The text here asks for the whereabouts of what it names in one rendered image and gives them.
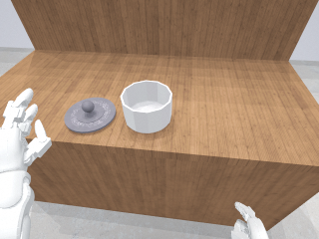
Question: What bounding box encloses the knob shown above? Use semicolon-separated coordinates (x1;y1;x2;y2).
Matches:
81;101;95;113

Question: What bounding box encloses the robot left hand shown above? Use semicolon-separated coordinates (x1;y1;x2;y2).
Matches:
0;88;52;173

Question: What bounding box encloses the robot right hand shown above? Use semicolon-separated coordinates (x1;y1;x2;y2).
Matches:
231;201;269;239

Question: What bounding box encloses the pot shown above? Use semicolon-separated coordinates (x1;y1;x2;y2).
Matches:
120;80;172;133

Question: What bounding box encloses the robot left forearm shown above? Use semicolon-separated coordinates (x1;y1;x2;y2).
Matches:
0;169;35;239

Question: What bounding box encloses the table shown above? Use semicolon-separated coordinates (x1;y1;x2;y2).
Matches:
0;0;319;231

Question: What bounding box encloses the lid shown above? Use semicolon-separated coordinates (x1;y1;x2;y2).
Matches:
64;97;117;133

